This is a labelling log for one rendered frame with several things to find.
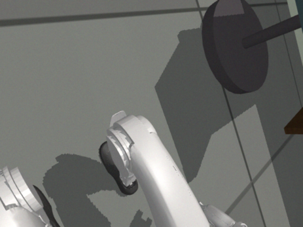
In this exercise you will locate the right robot foot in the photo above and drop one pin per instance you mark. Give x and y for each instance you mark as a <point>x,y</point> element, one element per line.
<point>106,158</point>

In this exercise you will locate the left robot foot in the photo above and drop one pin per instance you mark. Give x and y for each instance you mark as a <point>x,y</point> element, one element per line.
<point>47,208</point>

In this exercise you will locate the office chair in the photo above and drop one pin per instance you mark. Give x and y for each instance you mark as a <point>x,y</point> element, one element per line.
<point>235,44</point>

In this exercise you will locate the right robot hand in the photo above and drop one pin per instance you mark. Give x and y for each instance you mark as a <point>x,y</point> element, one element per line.
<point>216,217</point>

